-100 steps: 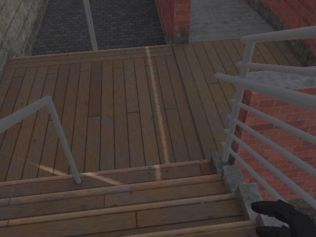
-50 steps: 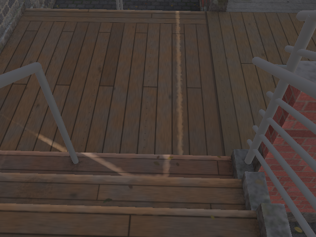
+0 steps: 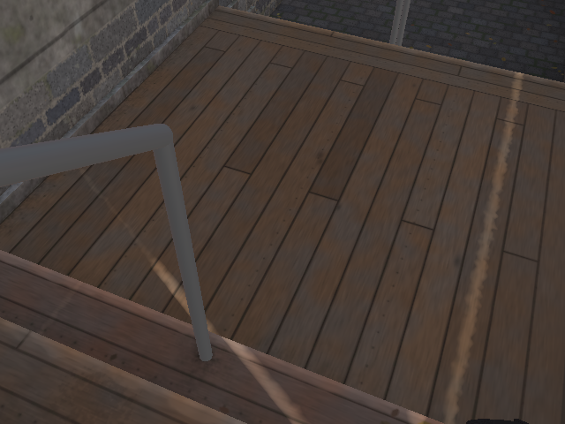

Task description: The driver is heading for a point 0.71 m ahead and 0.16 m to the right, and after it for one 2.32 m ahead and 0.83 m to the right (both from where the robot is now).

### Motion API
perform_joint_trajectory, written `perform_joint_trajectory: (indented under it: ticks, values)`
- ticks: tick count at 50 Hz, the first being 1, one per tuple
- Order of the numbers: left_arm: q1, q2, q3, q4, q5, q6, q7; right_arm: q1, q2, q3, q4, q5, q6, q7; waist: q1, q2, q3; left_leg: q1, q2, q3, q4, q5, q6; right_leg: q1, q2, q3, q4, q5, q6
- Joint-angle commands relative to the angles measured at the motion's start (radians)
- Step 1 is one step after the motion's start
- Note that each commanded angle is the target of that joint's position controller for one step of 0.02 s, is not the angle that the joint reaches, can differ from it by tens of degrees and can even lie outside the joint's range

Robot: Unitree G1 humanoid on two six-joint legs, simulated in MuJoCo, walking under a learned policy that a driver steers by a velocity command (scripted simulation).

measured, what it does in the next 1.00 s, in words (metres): goes down, turning right: right foot 0.17 m lower, then left foot 0.17 m lower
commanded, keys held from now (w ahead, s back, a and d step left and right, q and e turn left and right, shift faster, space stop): w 0.40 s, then w+e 0.52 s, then e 0.08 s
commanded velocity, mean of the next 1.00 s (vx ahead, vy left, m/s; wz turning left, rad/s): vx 0.49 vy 0.00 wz -0.22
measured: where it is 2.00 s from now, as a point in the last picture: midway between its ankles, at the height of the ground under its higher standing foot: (342, 420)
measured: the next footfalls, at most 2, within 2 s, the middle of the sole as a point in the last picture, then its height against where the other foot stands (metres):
right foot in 0.48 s outside the picture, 0.17 m lower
left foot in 1.00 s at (300, 403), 0.17 m lower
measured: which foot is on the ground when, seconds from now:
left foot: down 0.00-0.50, up 0.52-0.98, down 1.00-1.00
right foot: up 0.00-0.46, down 0.48-1.00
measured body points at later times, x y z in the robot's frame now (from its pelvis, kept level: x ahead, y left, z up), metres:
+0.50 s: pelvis +0.27 -0.04 -0.15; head +0.26 -0.05 +0.30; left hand +0.42 +0.20 -0.25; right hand +0.21 -0.29 -0.30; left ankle +0.11 +0.11 -0.72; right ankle +0.33 -0.14 -0.89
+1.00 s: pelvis +0.54 -0.05 -0.29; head +0.54 -0.06 +0.16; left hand +0.54 +0.21 -0.43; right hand +0.73 -0.31 -0.35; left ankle +0.69 +0.02 -1.04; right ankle +0.32 -0.14 -0.91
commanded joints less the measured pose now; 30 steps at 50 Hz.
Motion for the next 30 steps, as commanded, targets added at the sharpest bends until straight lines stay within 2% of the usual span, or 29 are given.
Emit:
perform_joint_trajectory:
  ticks: [1, 2, 3, 4, 5, 6, 7, 8, 9, 10, 11, 12, 13, 14, 16, 17, 18, 19, 20, 21, 22, 23, 24, 25, 26, 27, 28, 29, 30]
  values:
    - [0.105, 0.085, 0.015, -0.105, -0.030, -0.035, -0.017, 0.488, -0.151, -0.044, 0.123, 0.018, 0.019, 0.016, -0.157, 0.256, -0.321, 0.768, 0.353, -0.367, 0.174, 0.328, 0.285, -0.682, -0.039, 0.136, 0.249, 0.092, 0.018]
    - [-0.009, 0.064, 0.012, -0.152, -0.025, -0.020, 0.003, 0.409, -0.157, -0.053, 0.135, 0.034, 0.022, 0.019, -0.139, 0.148, -0.206, 0.581, 0.362, -0.458, 0.023, -0.165, 0.304, -0.742, -0.090, 0.039, 0.220, 0.215, 0.007]
    - [-0.078, 0.111, 0.022, -0.181, -0.027, 0.002, 0.027, 0.288, -0.131, -0.042, 0.101, -0.006, 0.017, 0.018, -0.086, -0.043, -0.113, 0.293, 0.344, -0.511, -0.128, -0.471, 0.285, -0.643, -0.127, 0.024, 0.032, 0.444, -0.021]
    - [-0.111, 0.100, 0.026, -0.181, -0.019, 0.009, 0.035, 0.207, -0.129, -0.045, 0.089, -0.021, -0.004, 0.006, -0.050, 0.001, -0.009, 0.105, 0.357, -0.603, -0.090, -0.423, 0.288, -0.617, -0.160, 0.099, -0.072, 0.560, -0.026]
    - [-0.115, 0.093, 0.023, -0.171, -0.001, 0.021, 0.036, 0.204, -0.084, -0.030, 0.115, -0.017, -0.017, -0.003, -0.022, -0.053, 0.058, -0.019, 0.300, -0.480, -0.078, -0.292, 0.246, -0.583, -0.182, 0.113, -0.191, 0.643, -0.015]
    - [-0.136, 0.050, 0.019, -0.197, 0.020, 0.024, 0.030, 0.225, -0.076, -0.025, 0.148, -0.009, -0.018, -0.019, -0.008, 0.013, 0.064, -0.079, 0.240, -0.397, -0.054, -0.192, 0.227, -0.549, -0.202, 0.095, -0.344, 0.661, 0.011]
    - [-0.174, 0.063, 0.019, -0.223, 0.024, 0.019, 0.031, 0.258, -0.089, -0.030, 0.178, -0.017, -0.014, -0.040, -0.011, 0.046, 0.036, -0.087, 0.209, -0.336, -0.046, -0.060, 0.226, -0.504, -0.203, 0.078, -0.421, 0.658, 0.028]
    - [-0.147, 0.062, 0.024, -0.207, 0.031, 0.017, 0.015, 0.303, -0.121, -0.041, 0.193, -0.019, -0.010, -0.056, 0.001, 0.035, -0.017, -0.038, 0.207, -0.327, -0.010, 0.044, 0.242, -0.507, -0.200, 0.037, -0.435, 0.768, 0.035]
    - [-0.137, 0.070, 0.025, -0.207, 0.017, 0.014, -0.001, 0.319, -0.130, -0.042, 0.205, -0.029, -0.009, -0.062, 0.010, 0.061, -0.057, -0.013, 0.228, -0.342, 0.010, 0.087, 0.241, -0.495, -0.200, 0.042, -0.411, 0.828, 0.031]
    - [-0.218, 0.096, 0.040, -0.235, 0.011, 0.021, -0.018, 0.365, -0.064, -0.031, 0.232, 0.008, -0.010, -0.078, -0.012, 0.042, -0.043, 0.089, 0.200, -0.331, 0.078, -0.086, 0.194, -0.625, -0.227, 0.139, -0.535, 0.996, 0.005]
    - [-0.273, 0.099, 0.037, -0.251, 0.017, 0.026, -0.028, 0.383, -0.046, -0.025, 0.239, 0.028, -0.015, -0.089, -0.029, 0.051, -0.025, 0.121, 0.188, -0.323, 0.104, -0.138, 0.174, -0.672, -0.231, 0.141, -0.626, 1.074, -0.019]
    - [-0.316, 0.083, 0.032, -0.269, 0.039, 0.026, -0.040, 0.379, -0.026, -0.014, 0.239, 0.036, -0.011, -0.104, -0.028, 0.045, 0.009, 0.034, 0.130, -0.242, 0.132, -0.226, 0.158, -0.607, -0.211, 0.090, -0.782, 1.246, -0.016]
    - [-0.339, 0.049, 0.025, -0.269, 0.063, 0.028, -0.057, 0.404, -0.015, -0.005, 0.260, 0.045, -0.003, -0.110, -0.035, 0.034, 0.004, -0.029, 0.103, -0.203, 0.155, -0.240, 0.153, -0.490, -0.184, 0.044, -0.832, 1.320, -0.018]
    - [-0.378, 0.034, 0.017, -0.282, 0.073, 0.031, -0.072, 0.386, -0.038, -0.008, 0.244, 0.038, 0.007, -0.121, -0.044, 0.009, 0.010, -0.114, 0.074, -0.156, 0.182, -0.305, 0.142, -0.373, -0.154, 0.009, -0.903, 1.394, -0.009]
    - [-0.428, 0.025, 0.010, -0.295, 0.052, 0.038, -0.087, 0.374, -0.074, -0.011, 0.233, 0.030, 0.025, -0.127, -0.061, 0.025, 0.018, -0.195, 0.067, -0.136, 0.206, -0.384, 0.140, -0.229, -0.114, -0.030, -0.947, 1.384, 0.014]
    - [-0.406, 0.038, 0.013, -0.283, 0.050, 0.048, -0.092, 0.381, -0.085, -0.010, 0.230, 0.020, 0.035, -0.125, -0.066, 0.029, 0.016, -0.215, 0.067, -0.132, 0.255, -0.394, 0.140, -0.176, -0.092, -0.047, -0.920, 1.359, 0.023]
    - [-0.411, 0.045, 0.013, -0.283, 0.053, 0.057, -0.096, 0.399, -0.098, -0.016, 0.231, 0.028, 0.041, -0.117, -0.078, 0.034, 0.035, -0.163, 0.071, -0.146, 0.312, -0.411, 0.136, -0.213, -0.098, -0.043, -0.933, 1.278, 0.013]
    - [-0.439, 0.056, 0.012, -0.294, 0.038, 0.059, -0.097, 0.400, -0.084, -0.017, 0.220, 0.031, 0.045, -0.120, -0.095, 0.032, 0.059, -0.115, 0.085, -0.185, 0.353, -0.437, 0.137, -0.255, -0.109, -0.042, -0.953, 1.223, 0.025]
    - [-0.450, 0.058, 0.012, -0.291, 0.021, 0.052, -0.099, 0.404, -0.094, -0.023, 0.226, 0.036, 0.052, -0.128, -0.098, 0.048, 0.079, -0.078, 0.103, -0.208, 0.416, -0.416, 0.127, -0.263, -0.123, -0.043, -0.984, 1.165, 0.025]
    - [-0.397, 0.070, 0.017, -0.267, 0.015, 0.045, -0.102, 0.393, -0.111, -0.030, 0.222, 0.029, 0.058, -0.129, -0.077, 0.056, 0.074, -0.038, 0.120, -0.217, 0.475, -0.347, 0.116, -0.231, -0.130, -0.066, -1.015, 1.111, 0.021]
    - [-0.377, 0.074, 0.020, -0.241, 0.002, 0.040, -0.099, 0.396, -0.097, -0.031, 0.226, 0.041, 0.066, -0.144, -0.097, 0.054, 0.115, 0.092, 0.126, -0.213, 0.556, -0.271, 0.094, -0.284, -0.197, -0.027, -1.247, 1.060, 0.006]
    - [-0.311, 0.081, 0.033, -0.205, 0.008, 0.032, -0.100, 0.399, -0.101, -0.032, 0.256, 0.032, 0.071, -0.148, -0.060, 0.023, 0.093, 0.082, 0.118, -0.201, 0.679, -0.181, 0.092, -0.137, -0.184, -0.079, -1.328, 1.079, -0.011]
    - [-0.116, 0.110, 0.052, -0.133, 0.029, 0.026, -0.096, 0.388, -0.078, -0.027, 0.286, 0.031, 0.062, -0.151, 0.022, -0.034, 0.043, 0.004, 0.084, -0.126, 0.905, -0.006, 0.079, 0.107, -0.147, -0.133, -1.383, 1.147, -0.050]
    - [0.091, 0.136, 0.065, -0.059, 0.042, 0.031, -0.084, 0.385, -0.084, -0.043, 0.316, 0.017, 0.034, -0.127, 0.114, -0.162, -0.039, -0.252, -0.040, -0.016, 1.394, -0.268, 0.031, 0.405, -0.207, -0.041, -1.290, 1.365, -0.138]
    - [0.138, 0.148, 0.033, -0.028, 0.026, 0.028, -0.100, 0.490, -0.003, -0.025, 0.289, 0.011, -0.010, -0.098, 0.030, -0.464, -0.077, -0.636, -0.101, -0.024, 1.798, -0.863, -0.010, 0.625, -0.286, 0.076, -0.954, 1.709, -0.185]
    - [0.112, 0.126, 0.027, -0.040, 0.009, 0.038, -0.106, 0.532, -0.032, -0.020, 0.253, 0.030, -0.043, -0.070, -0.007, -0.468, -0.186, -0.715, -0.073, -0.083, 1.796, -0.776, -0.001, 0.622, -0.330, 0.226, -1.011, 1.560, -0.229]
    - [0.120, 0.156, 0.035, -0.034, 0.000, 0.043, -0.107, 0.443, -0.057, -0.027, 0.197, 0.051, -0.047, -0.058, -0.014, -0.353, -0.171, -0.808, -0.066, -0.019, 1.740, -0.712, -0.028, 0.554, -0.414, 0.409, -1.173, 1.150, -0.355]
    - [0.051, 0.165, 0.039, -0.034, 0.020, 0.042, -0.097, 0.252, -0.033, -0.020, 0.120, 0.079, -0.036, -0.083, -0.009, -0.221, -0.086, -0.886, -0.007, -0.026, 1.620, -0.580, -0.012, 0.416, -0.464, 0.580, -1.316, 0.637, -0.382]
    - [-0.093, 0.083, 0.004, -0.098, 0.044, 0.030, -0.089, 0.143, -0.097, -0.035, 0.089, 0.081, -0.009, -0.106, -0.052, -0.003, 0.029, -0.829, 0.041, -0.069, 1.450, -0.427, 0.003, 0.202, -0.430, 0.611, -1.361, 0.417, -0.335]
